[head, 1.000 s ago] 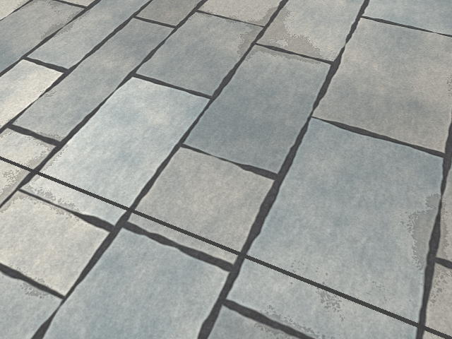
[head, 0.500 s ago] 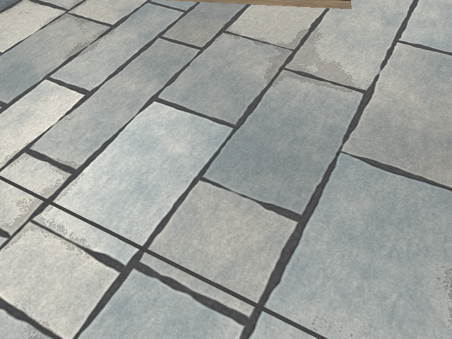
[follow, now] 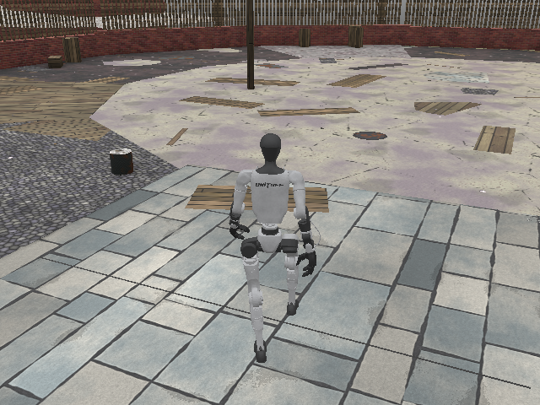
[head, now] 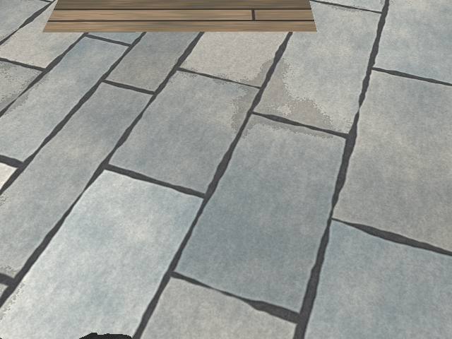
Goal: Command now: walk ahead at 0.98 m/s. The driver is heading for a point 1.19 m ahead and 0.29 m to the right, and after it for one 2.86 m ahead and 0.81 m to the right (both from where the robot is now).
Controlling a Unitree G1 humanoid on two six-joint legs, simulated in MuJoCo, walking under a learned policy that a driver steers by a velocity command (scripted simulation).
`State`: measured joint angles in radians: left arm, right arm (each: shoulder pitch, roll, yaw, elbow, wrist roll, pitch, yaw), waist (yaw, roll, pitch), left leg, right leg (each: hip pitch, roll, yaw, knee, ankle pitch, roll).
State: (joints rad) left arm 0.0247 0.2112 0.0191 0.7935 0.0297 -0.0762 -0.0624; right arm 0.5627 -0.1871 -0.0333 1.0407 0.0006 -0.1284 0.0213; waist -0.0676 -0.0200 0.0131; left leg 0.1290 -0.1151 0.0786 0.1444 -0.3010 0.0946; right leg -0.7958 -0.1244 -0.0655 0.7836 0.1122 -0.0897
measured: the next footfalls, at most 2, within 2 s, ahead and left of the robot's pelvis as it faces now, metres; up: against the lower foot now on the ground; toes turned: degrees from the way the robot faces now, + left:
right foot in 0.14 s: +0.35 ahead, -0.08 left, +0.00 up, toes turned -3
left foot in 0.60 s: +0.81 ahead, +0.09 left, +0.00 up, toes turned +3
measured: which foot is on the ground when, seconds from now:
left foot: down 0.00-0.16, up 0.18-0.58, down 0.60-1.00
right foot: up 0.00-0.12, down 0.14-0.62, up 0.64-1.00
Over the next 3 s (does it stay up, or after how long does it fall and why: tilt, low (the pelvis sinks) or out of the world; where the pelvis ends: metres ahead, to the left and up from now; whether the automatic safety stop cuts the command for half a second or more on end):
stays up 2.37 -0.85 0.01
